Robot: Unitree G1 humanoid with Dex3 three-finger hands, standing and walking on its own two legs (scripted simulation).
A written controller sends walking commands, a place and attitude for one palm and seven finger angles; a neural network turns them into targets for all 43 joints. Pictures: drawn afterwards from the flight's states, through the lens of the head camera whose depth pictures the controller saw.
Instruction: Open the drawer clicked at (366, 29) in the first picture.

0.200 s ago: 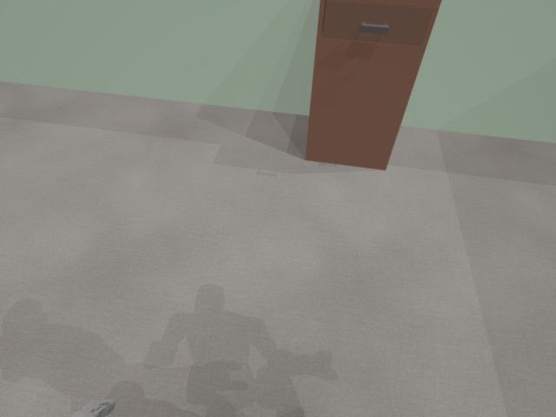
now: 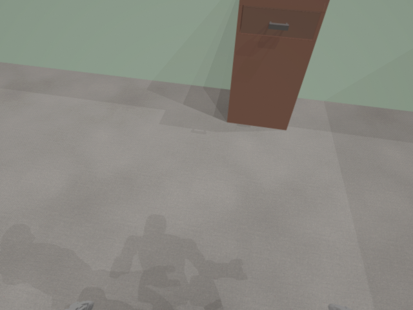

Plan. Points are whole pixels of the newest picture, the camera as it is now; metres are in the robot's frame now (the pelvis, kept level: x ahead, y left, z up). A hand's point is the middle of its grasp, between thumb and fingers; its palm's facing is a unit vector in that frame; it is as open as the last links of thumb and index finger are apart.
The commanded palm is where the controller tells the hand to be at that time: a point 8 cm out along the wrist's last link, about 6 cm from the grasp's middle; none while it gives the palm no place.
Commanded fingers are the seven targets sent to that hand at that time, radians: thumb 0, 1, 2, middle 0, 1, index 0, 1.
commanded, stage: stand and wait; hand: left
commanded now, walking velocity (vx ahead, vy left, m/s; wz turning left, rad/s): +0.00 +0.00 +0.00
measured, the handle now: (278, 25) +1.52 -0.30 -0.02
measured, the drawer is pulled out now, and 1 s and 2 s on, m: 0.00 0.00 0.00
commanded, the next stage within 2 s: look at it before walking up in 0.62 s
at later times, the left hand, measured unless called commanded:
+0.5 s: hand out of the picture +0.05 +0.24 -0.15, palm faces -0.02 -0.94 -0.34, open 7.4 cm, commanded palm none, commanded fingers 0.00 0.90 0.90 -0.20 -0.30 -0.20 -0.30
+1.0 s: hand out of the picture +0.06 +0.24 -0.15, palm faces -0.03 -0.94 -0.33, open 7.4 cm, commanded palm none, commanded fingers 0.00 0.90 0.90 -0.20 -0.30 -0.20 -0.30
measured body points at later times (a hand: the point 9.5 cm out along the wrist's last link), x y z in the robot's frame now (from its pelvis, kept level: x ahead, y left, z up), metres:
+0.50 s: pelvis -0.02 -0.01 +0.00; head -0.02 -0.01 +0.45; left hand +0.05 +0.29 -0.13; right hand +0.06 -0.31 -0.13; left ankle +0.00 +0.12 -0.74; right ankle +0.00 -0.13 -0.74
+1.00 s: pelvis -0.01 -0.01 +0.01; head -0.01 -0.01 +0.46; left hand +0.06 +0.29 -0.13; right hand +0.06 -0.30 -0.13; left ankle +0.00 +0.12 -0.74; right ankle +0.00 -0.13 -0.74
